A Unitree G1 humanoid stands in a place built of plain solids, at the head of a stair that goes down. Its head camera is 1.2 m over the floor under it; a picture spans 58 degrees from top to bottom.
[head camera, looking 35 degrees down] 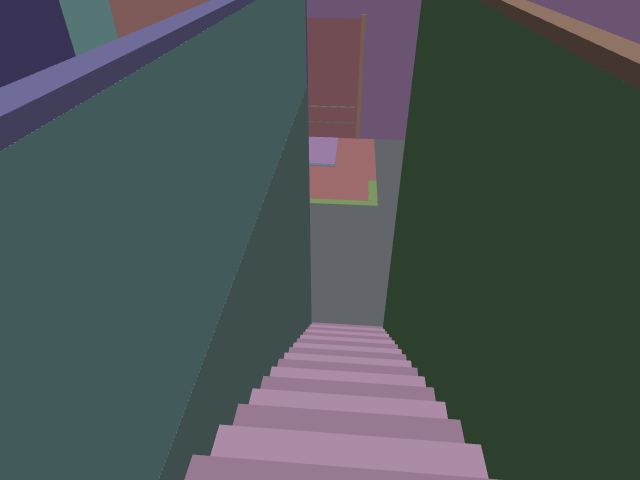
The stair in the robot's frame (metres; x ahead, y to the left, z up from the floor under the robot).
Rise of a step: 0.20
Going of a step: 0.23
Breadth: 1.02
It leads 5 degrees to the right of straight ahead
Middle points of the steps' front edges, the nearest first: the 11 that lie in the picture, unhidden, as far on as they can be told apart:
0.72 -0.09 -0.20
0.95 -0.11 -0.39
1.18 -0.13 -0.59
1.41 -0.15 -0.79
1.64 -0.16 -0.99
1.87 -0.18 -1.18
2.10 -0.20 -1.38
2.33 -0.22 -1.58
2.56 -0.24 -1.77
2.79 -0.26 -1.97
3.02 -0.28 -2.17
